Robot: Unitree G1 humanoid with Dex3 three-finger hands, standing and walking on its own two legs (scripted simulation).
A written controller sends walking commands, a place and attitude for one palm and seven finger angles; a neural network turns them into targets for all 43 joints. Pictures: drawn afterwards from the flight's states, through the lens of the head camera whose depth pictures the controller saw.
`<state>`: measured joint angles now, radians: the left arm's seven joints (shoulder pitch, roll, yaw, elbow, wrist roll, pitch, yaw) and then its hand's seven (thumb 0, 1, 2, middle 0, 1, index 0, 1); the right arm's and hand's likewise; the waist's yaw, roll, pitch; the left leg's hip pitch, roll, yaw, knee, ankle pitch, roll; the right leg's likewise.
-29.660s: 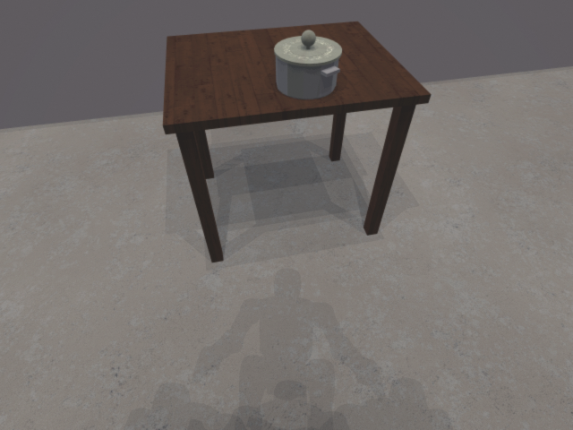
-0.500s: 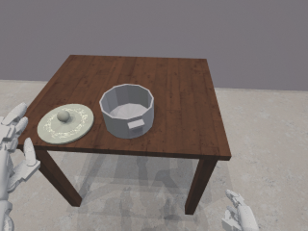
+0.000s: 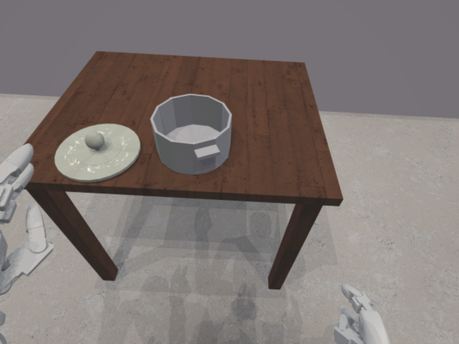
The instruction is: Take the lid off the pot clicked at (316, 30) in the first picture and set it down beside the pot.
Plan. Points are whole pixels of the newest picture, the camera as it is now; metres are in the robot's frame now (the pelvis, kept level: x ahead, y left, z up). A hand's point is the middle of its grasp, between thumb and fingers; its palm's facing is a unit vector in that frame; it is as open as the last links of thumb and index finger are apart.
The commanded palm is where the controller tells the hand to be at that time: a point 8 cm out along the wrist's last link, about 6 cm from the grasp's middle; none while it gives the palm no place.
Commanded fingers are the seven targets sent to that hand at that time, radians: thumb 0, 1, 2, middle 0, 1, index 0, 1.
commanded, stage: step back with the hand held close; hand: left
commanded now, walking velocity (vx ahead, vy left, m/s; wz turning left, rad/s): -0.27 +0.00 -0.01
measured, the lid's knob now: (94, 140) +0.55 +0.38 +0.00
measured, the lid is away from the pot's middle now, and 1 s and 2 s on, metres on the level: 0.24 0.24 0.24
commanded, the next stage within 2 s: stop stepping back and stand still in 0.82 s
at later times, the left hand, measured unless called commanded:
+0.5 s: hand (8, 291) +0.14 +0.25 +0.18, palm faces +0.35 -0.83 -0.43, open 7.4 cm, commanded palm +0.07 +0.30 +0.19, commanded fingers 0.00 0.90 0.90 -0.20 -0.30 -0.20 -0.30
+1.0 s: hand out of the picture +0.07 +0.23 +0.15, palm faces +0.18 -0.88 -0.44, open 7.4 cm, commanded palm -0.01 +0.29 +0.19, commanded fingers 0.00 0.90 0.90 -0.20 -0.30 -0.20 -0.30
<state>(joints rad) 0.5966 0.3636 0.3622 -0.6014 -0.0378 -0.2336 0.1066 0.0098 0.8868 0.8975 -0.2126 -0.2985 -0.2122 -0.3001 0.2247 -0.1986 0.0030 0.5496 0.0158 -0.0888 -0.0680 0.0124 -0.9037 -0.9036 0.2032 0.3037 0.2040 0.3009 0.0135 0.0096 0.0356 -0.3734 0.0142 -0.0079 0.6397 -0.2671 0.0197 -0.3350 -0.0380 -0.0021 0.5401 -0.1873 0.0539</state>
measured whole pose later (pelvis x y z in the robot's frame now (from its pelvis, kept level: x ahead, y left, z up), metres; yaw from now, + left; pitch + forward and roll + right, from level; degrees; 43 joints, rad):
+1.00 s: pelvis -0.15 +0.01 +0.00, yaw -4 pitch +1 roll -3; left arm 0.57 0.44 0.34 -0.55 -0.07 -0.16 0.09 0.01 0.89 0.90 -0.21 -0.30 -0.21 -0.30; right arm 0.18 -0.20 -0.02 0.59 -0.02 -0.11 -0.03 0.01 -0.90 -0.90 0.20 0.30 0.20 0.30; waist -0.03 0.00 0.02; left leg -0.46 0.03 0.00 0.44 0.00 0.03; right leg -0.31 0.07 0.01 0.69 -0.49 0.00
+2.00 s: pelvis -0.20 +0.02 +0.00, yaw +3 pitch -1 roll +0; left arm 0.26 0.18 0.00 0.82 0.02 0.06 0.01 0.01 0.91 0.90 -0.20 -0.30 -0.20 -0.30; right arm 0.19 -0.21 -0.02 0.86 -0.01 0.01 -0.01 0.01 -0.91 -0.90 0.20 0.30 0.20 0.30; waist -0.02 -0.03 0.04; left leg -0.31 0.00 -0.01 0.62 -0.30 0.00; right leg -0.23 -0.01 -0.07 0.60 -0.36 -0.02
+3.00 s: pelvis -0.17 +0.02 +0.01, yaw +1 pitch +0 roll +0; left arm 0.28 0.12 0.01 1.12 0.01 0.00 0.04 0.00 0.92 0.90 -0.20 -0.30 -0.20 -0.30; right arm 0.29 -0.12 -0.03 1.12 0.00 0.01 -0.05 0.01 -0.92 -0.90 0.20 0.30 0.20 0.30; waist -0.01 0.01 0.04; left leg -0.19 0.02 0.01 0.47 -0.27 -0.01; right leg -0.12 0.02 -0.05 0.44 -0.31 -0.03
